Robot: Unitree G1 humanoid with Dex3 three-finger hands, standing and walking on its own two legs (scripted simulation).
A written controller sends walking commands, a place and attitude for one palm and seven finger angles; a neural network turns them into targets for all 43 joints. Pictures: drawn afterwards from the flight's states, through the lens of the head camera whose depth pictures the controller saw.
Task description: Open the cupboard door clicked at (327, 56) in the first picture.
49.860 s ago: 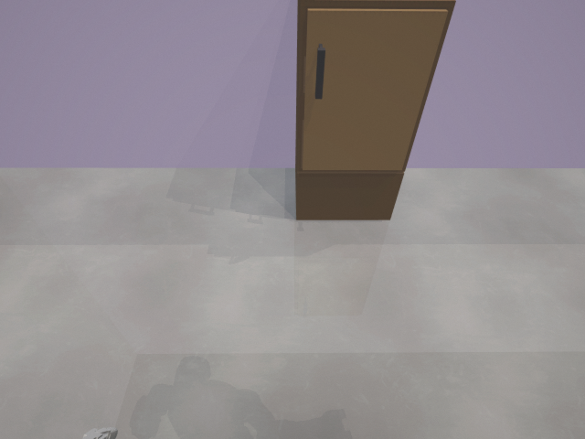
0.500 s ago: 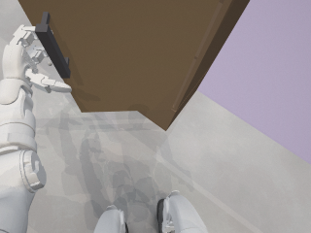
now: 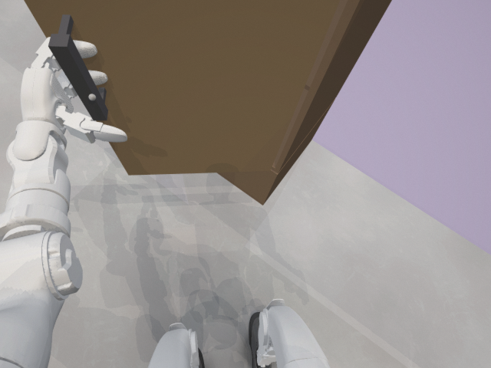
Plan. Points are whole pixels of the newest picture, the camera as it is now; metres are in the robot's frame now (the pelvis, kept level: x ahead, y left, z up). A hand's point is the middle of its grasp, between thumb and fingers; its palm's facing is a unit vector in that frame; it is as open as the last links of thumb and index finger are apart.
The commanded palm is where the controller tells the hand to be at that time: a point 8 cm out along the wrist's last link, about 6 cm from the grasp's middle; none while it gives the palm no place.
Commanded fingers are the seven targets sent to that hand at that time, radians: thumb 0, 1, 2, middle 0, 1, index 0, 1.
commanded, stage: slide the fingers in behind the handle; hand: left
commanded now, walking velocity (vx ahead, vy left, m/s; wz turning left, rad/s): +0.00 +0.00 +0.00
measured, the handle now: (85, 73) +0.57 +0.20 +0.06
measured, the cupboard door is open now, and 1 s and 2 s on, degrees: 40 40 73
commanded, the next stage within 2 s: close the thumb around the handle in 0.18 s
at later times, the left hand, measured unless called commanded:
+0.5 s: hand (92, 97) +0.52 +0.19 +0.06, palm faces -0.02 -1.00 -0.02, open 12.6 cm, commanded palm +0.50 +0.22 +0.06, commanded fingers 0.00 0.17 0.59 -0.35 -1.27 -0.35 -1.27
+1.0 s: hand (96, 97) +0.52 +0.18 +0.07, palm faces -0.01 -1.00 -0.03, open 5.7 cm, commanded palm +0.50 +0.22 +0.06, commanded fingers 0.00 0.90 0.90 -0.40 -1.35 -0.40 -1.35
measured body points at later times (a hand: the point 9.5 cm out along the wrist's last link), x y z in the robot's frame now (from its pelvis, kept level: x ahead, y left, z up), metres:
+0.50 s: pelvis +0.00 +0.00 +0.00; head +0.15 +0.02 +0.42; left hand +0.51 +0.24 +0.07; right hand +0.00 -0.27 -0.11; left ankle -0.02 +0.09 -0.66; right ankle +0.06 -0.12 -0.66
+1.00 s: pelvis +0.00 +0.00 +0.00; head +0.15 +0.01 +0.43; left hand +0.51 +0.23 +0.07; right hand +0.01 -0.27 -0.11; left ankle -0.02 +0.09 -0.66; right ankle +0.06 -0.12 -0.66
